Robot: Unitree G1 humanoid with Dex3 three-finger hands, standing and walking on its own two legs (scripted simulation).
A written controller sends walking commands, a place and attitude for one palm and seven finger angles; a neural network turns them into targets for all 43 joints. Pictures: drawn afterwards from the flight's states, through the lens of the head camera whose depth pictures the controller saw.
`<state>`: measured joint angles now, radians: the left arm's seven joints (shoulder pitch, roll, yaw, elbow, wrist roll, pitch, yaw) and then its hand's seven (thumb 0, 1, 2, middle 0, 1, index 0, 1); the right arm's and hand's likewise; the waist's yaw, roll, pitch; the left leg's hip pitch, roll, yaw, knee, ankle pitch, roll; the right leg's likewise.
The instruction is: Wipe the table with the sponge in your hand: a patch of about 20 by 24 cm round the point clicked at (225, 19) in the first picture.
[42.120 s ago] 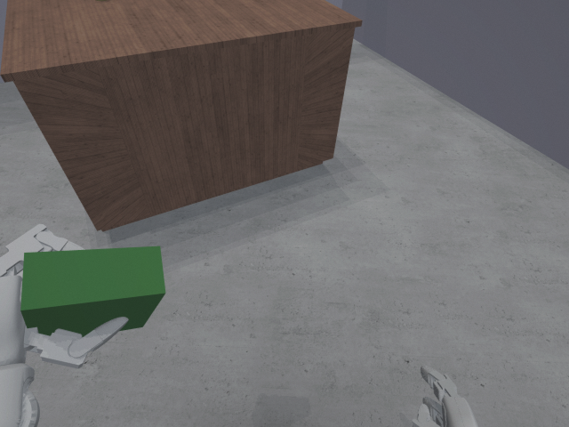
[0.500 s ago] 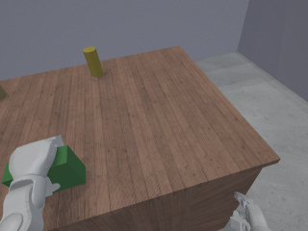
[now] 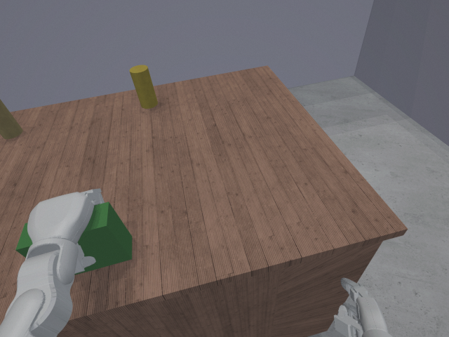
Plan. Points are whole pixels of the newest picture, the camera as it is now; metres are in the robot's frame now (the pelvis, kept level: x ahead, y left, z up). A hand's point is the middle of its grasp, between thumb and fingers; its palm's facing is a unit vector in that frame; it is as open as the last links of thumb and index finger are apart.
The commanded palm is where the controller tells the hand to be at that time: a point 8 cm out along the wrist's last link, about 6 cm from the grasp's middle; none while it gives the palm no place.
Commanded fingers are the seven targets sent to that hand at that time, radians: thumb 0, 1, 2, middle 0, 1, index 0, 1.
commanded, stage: lift the sponge slowly off the table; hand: left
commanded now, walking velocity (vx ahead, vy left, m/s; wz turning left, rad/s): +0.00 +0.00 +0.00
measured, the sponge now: (86, 247) +0.22 +0.30 +0.05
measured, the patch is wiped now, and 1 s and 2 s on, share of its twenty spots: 1.00 1.00 1.00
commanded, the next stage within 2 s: bring the sponge back beside the body in 1.64 s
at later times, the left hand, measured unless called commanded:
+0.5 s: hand (85, 219) +0.24 +0.29 +0.12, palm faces +0.06 -0.08 -0.99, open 9.6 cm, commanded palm +0.21 +0.28 +0.19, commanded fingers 0.00 0.10 1.30 -1.20 -1.60 -1.20 -1.60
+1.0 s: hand (78, 205) +0.25 +0.28 +0.15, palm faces +0.11 -0.06 -0.99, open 9.6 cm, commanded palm +0.21 +0.28 +0.22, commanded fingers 0.00 0.10 1.30 -1.20 -1.60 -1.20 -1.60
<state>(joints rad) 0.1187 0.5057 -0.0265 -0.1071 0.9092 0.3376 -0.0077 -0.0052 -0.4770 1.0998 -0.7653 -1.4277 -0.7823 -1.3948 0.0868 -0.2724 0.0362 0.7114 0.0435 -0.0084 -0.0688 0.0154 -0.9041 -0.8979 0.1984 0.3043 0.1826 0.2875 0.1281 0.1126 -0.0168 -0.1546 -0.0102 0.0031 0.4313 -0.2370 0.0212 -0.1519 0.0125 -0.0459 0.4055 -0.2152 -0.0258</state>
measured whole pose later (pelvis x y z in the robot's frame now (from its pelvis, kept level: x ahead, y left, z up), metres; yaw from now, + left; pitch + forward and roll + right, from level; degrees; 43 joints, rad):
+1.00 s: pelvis -0.01 -0.01 +0.00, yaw +0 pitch -4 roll +0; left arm -0.03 0.56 -0.04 -0.16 0.86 0.43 -0.10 -0.01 -0.49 1.10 -0.78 -1.41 -0.80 -1.37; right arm 0.05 -0.28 0.05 0.73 0.05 0.02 -0.07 0.02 -0.90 -0.90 0.20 0.30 0.18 0.29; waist 0.14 0.12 0.00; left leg -0.13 -0.01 0.01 0.40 -0.21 0.01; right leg -0.14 0.02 -0.04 0.40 -0.20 -0.04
